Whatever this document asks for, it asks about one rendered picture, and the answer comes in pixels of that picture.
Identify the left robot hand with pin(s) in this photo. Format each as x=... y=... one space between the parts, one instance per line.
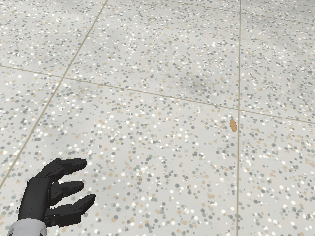
x=40 y=194

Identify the robot left forearm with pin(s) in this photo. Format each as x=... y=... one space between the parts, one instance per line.
x=27 y=227

